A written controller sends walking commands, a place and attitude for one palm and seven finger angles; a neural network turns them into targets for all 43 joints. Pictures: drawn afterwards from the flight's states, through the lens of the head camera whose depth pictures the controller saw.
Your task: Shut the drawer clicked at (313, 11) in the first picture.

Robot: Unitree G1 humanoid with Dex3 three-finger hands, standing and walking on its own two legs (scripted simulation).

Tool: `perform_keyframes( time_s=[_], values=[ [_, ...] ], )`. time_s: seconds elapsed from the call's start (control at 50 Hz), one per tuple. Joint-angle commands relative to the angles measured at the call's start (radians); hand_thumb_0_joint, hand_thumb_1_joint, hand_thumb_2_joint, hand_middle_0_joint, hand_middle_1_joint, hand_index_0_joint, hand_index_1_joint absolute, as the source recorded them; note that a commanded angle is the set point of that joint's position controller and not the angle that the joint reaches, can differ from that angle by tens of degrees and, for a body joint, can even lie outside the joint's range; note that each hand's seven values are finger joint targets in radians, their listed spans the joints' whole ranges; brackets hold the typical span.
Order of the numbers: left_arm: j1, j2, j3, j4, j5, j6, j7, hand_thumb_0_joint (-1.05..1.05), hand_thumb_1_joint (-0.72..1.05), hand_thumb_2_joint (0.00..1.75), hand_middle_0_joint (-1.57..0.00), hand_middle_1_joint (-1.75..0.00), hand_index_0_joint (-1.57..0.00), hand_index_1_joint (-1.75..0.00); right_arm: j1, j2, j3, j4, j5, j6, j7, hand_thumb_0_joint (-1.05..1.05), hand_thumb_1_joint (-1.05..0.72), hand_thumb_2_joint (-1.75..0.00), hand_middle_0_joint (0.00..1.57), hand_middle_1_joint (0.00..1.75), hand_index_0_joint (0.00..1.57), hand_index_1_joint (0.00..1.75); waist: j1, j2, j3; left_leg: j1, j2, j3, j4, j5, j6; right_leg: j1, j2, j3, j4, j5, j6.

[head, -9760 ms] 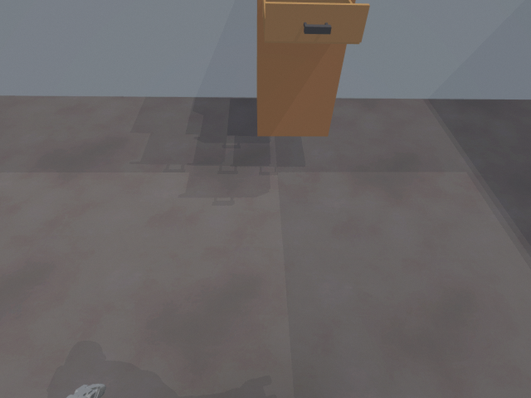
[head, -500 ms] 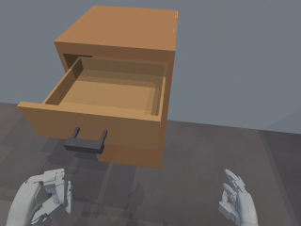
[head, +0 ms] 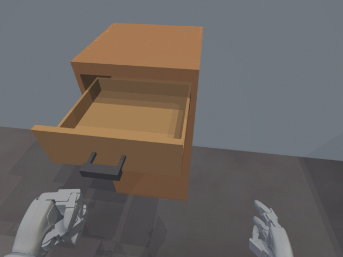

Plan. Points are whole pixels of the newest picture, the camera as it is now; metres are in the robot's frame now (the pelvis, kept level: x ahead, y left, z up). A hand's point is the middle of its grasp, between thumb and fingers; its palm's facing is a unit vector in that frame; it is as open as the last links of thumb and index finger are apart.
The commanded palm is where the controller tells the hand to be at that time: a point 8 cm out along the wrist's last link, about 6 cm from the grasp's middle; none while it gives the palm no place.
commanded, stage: raise the hand and make a fist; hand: left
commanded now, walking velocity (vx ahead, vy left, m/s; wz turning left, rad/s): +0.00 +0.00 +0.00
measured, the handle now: (104, 164) +0.34 +0.22 +0.03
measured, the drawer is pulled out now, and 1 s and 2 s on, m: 0.30 0.30 0.30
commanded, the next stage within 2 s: bring the fist close to the handle in 0.18 s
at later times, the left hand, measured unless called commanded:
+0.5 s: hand (76, 224) +0.15 +0.19 +0.10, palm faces +0.05 -0.99 -0.10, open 3.3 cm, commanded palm +0.12 +0.24 +0.11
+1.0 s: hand (94, 211) +0.20 +0.19 +0.05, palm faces -0.01 -1.00 -0.06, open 3.3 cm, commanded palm +0.18 +0.24 +0.06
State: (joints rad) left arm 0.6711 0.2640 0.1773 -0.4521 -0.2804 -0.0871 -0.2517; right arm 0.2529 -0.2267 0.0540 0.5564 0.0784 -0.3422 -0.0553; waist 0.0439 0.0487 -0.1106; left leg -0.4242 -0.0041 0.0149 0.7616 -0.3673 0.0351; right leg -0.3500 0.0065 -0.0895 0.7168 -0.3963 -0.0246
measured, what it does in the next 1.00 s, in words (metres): stands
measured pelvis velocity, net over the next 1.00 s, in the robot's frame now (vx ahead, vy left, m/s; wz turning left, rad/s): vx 0.00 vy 0.00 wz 0.00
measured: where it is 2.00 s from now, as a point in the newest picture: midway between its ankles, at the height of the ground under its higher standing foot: outside the picture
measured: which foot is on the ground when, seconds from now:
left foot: down 0.00-1.00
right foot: down 0.00-1.00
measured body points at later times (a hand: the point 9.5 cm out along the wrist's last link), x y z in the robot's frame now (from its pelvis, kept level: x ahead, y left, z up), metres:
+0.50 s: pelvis +0.00 -0.03 +0.00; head -0.02 -0.04 +0.45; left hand +0.15 +0.25 +0.11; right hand +0.20 -0.25 -0.04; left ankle +0.02 +0.09 -0.71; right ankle -0.01 -0.10 -0.71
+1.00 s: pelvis +0.00 +0.00 -0.02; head +0.03 +0.00 +0.43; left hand +0.19 +0.24 +0.06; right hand +0.18 -0.24 -0.08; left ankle +0.02 +0.09 -0.71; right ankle -0.01 -0.10 -0.71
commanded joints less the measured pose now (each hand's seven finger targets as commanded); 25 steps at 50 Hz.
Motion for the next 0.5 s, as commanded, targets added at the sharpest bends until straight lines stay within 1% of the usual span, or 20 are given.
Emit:
perform_keyframes(
  time_s=[0.0,0.02,0.04,0.06,0.08,0.12,0.14,0.16,0.18,0.2,0.22,0.24,0.26,0.28,0.3,0.32,0.36,0.38,0.44,0.48],
  values=[
    [0.004,0.137,0.143,-0.198,-0.04,-0.086,0.005,0.0,0.9,0.9,-1.4,-1.6,-1.4,-1.6,-0.145,-0.105,-0.059,-0.175,0.001,-0.07,-0.006,0.0,-0.9,-0.9,0.2,0.3,0.2,0.3,0.013,-0.02,-0.012,0.07,0.012,-0.059,-0.146,0.138,-0.014,-0.045,0.02,0.01,-0.13,0.13,0.001],
    [0.016,0.151,0.164,-0.187,-0.044,-0.092,0.003,0.0,0.9,0.9,-1.4,-1.6,-1.4,-1.6,-0.156,-0.104,-0.06,-0.169,0.003,-0.072,-0.006,0.0,-0.9,-0.9,0.2,0.3,0.2,0.3,0.02,0.016,-0.005,0.067,0.01,-0.054,-0.141,0.141,-0.014,-0.04,0.02,0.018,-0.137,0.136,-0.001],
    [0.014,0.131,0.149,-0.186,-0.053,-0.099,-0.006,0.0,0.9,0.9,-1.4,-1.6,-1.4,-1.6,-0.15,-0.103,-0.057,-0.17,0.003,-0.075,-0.007,0.0,-0.9,-0.9,0.2,0.3,0.2,0.3,0.013,0.01,-0.001,0.07,0.008,-0.051,-0.14,0.15,-0.014,-0.04,0.018,0.017,-0.136,0.15,0.0],
    [0.012,0.142,0.164,-0.165,-0.058,-0.104,-0.013,0.0,0.9,0.9,-1.4,-1.6,-1.4,-1.6,-0.149,-0.106,-0.06,-0.163,0.006,-0.077,-0.008,0.0,-0.9,-0.9,0.2,0.3,0.2,0.3,0.013,0.007,0.005,0.064,0.007,-0.048,-0.136,0.147,-0.014,-0.041,0.018,0.023,-0.142,0.15,0.001],
    [-0.004,0.137,0.156,-0.163,-0.067,-0.109,-0.024,0.0,0.9,0.9,-1.4,-1.6,-1.4,-1.6,-0.148,-0.108,-0.059,-0.164,0.005,-0.082,-0.011,0.0,-0.9,-0.9,0.2,0.3,0.2,0.3,0.008,0.005,0.0,0.066,0.005,-0.046,-0.128,0.148,-0.011,-0.044,0.015,0.034,-0.148,0.155,0.005],
    [-0.003,0.158,0.188,-0.123,-0.08,-0.115,-0.042,0.0,0.9,0.9,-1.4,-1.6,-1.4,-1.6,-0.153,-0.111,-0.063,-0.151,0.008,-0.092,-0.017,0.0,-0.9,-0.9,0.2,0.3,0.2,0.3,0.01,-0.024,0.015,0.051,0.004,-0.045,-0.118,0.149,-0.01,-0.036,0.013,0.056,-0.166,0.157,0.008],
    [-0.01,0.151,0.177,-0.123,-0.084,-0.12,-0.053,0.0,0.9,0.9,-1.4,-1.6,-1.4,-1.6,-0.152,-0.113,-0.061,-0.153,0.01,-0.097,-0.019,0.0,-0.9,-0.9,0.2,0.3,0.2,0.3,0.008,-0.012,0.019,0.051,0.001,-0.045,-0.117,0.141,-0.009,-0.042,0.009,0.064,-0.171,0.145,0.009],
    [-0.042,0.152,0.169,-0.122,-0.089,-0.125,-0.063,0.0,0.9,0.9,-1.4,-1.6,-1.4,-1.6,-0.148,-0.116,-0.06,-0.15,0.011,-0.103,-0.022,0.0,-0.9,-0.9,0.2,0.3,0.2,0.3,-0.002,-0.015,0.021,0.054,0.001,-0.045,-0.112,0.13,-0.007,-0.051,0.005,0.076,-0.181,0.129,0.013],
    [-0.05,0.164,0.185,-0.108,-0.091,-0.127,-0.068,0.0,0.9,0.9,-1.4,-1.6,-1.4,-1.6,-0.148,-0.116,-0.061,-0.145,0.012,-0.108,-0.025,0.0,-0.9,-0.9,0.2,0.3,0.2,0.3,0.001,-0.01,0.029,0.05,0.001,-0.044,-0.11,0.12,-0.007,-0.055,0.005,0.083,-0.19,0.107,0.013],
    [-0.069,0.162,0.18,-0.104,-0.097,-0.132,-0.077,0.0,0.9,0.9,-1.4,-1.6,-1.4,-1.6,-0.15,-0.118,-0.059,-0.142,0.01,-0.116,-0.028,0.0,-0.9,-0.9,0.2,0.3,0.2,0.3,-0.003,-0.025,0.031,0.048,-0.001,-0.048,-0.107,0.116,-0.006,-0.055,-0.001,0.096,-0.199,0.097,0.017],
    [-0.061,0.189,0.215,-0.088,-0.099,-0.137,-0.078,0.0,0.9,0.9,-1.4,-1.6,-1.4,-1.6,-0.156,-0.117,-0.063,-0.135,0.011,-0.121,-0.03,0.0,-0.9,-0.9,0.2,0.3,0.2,0.3,0.005,-0.035,0.028,0.048,0.0,-0.048,-0.1,0.122,-0.006,-0.046,-0.002,0.107,-0.208,0.099,0.018],
    [-0.055,0.179,0.204,-0.086,-0.097,-0.14,-0.087,0.0,0.9,0.9,-1.4,-1.6,-1.4,-1.6,-0.153,-0.119,-0.06,-0.134,0.01,-0.125,-0.03,0.0,-0.9,-0.9,0.2,0.3,0.2,0.3,0.004,-0.009,0.027,0.053,-0.001,-0.046,-0.102,0.131,-0.006,-0.041,-0.006,0.11,-0.206,0.112,0.017],
    [-0.059,0.18,0.21,-0.09,-0.101,-0.142,-0.091,0.0,0.9,0.9,-1.4,-1.6,-1.4,-1.6,-0.152,-0.116,-0.061,-0.135,0.01,-0.129,-0.029,0.0,-0.9,-0.9,0.2,0.3,0.2,0.3,0.006,-0.012,0.006,0.059,-0.002,-0.045,-0.099,0.143,-0.005,-0.032,-0.01,0.112,-0.202,0.138,0.021],
    [-0.067,0.182,0.214,-0.05,-0.1,-0.14,-0.096,0.0,0.9,0.9,-1.4,-1.6,-1.4,-1.6,-0.149,-0.119,-0.062,-0.126,0.01,-0.129,-0.031,0.0,-0.9,-0.9,0.2,0.3,0.2,0.3,0.002,-0.03,0.02,0.05,-0.001,-0.046,-0.097,0.145,-0.006,-0.036,-0.011,0.114,-0.204,0.149,0.024],
    [-0.082,0.167,0.208,-0.025,-0.106,-0.142,-0.103,0.0,0.9,0.9,-1.4,-1.6,-1.4,-1.6,-0.149,-0.12,-0.062,-0.119,0.008,-0.128,-0.033,0.0,-0.9,-0.9,0.2,0.3,0.2,0.3,-0.001,-0.048,0.032,0.046,-0.002,-0.047,-0.098,0.141,-0.006,-0.044,-0.01,0.113,-0.204,0.147,0.027],
    [-0.084,0.169,0.215,0.005,-0.108,-0.142,-0.106,0.0,0.9,0.9,-1.4,-1.6,-1.4,-1.6,-0.154,-0.122,-0.064,-0.11,0.007,-0.127,-0.035,0.0,-0.9,-0.9,0.2,0.3,0.2,0.3,-0.001,-0.052,0.034,0.038,-0.002,-0.047,-0.09,0.14,-0.006,-0.041,-0.013,0.127,-0.213,0.149,0.031],
    [-0.12,0.168,0.207,0.038,-0.107,-0.148,-0.116,0.0,0.9,0.9,-1.4,-1.6,-1.4,-1.6,-0.146,-0.126,-0.064,-0.107,0.007,-0.122,-0.038,0.0,-0.9,-0.9,0.2,0.3,0.2,0.3,-0.01,-0.042,0.049,0.027,-0.005,-0.042,-0.087,0.119,-0.007,-0.057,-0.021,0.144,-0.224,0.113,0.036],
    [-0.143,0.164,0.2,0.046,-0.107,-0.154,-0.118,0.0,0.9,0.9,-1.4,-1.6,-1.4,-1.6,-0.146,-0.128,-0.064,-0.107,0.005,-0.121,-0.039,0.0,-0.9,-0.9,0.2,0.3,0.2,0.3,-0.013,-0.059,0.05,0.023,-0.005,-0.044,-0.086,0.112,-0.006,-0.061,-0.023,0.145,-0.226,0.093,0.038],
    [-0.184,0.189,0.214,0.06,-0.094,-0.176,-0.117,0.0,0.9,0.9,-1.4,-1.6,-1.4,-1.6,-0.141,-0.132,-0.068,-0.1,-0.003,-0.118,-0.04,0.0,-0.9,-0.9,0.2,0.3,0.2,0.3,-0.016,-0.044,0.022,0.026,-0.006,-0.042,-0.077,0.121,-0.003,-0.057,-0.028,0.155,-0.219,0.092,0.037],
    [-0.186,0.176,0.204,0.065,-0.09,-0.193,-0.122,0.0,0.9,0.9,-1.4,-1.6,-1.4,-1.6,-0.14,-0.131,-0.069,-0.1,-0.005,-0.116,-0.035,0.0,-0.9,-0.9,0.2,0.3,0.2,0.3,-0.015,-0.015,-0.004,0.032,-0.007,-0.04,-0.075,0.144,-0.003,-0.044,-0.028,0.142,-0.199,0.131,0.033]
  ],
)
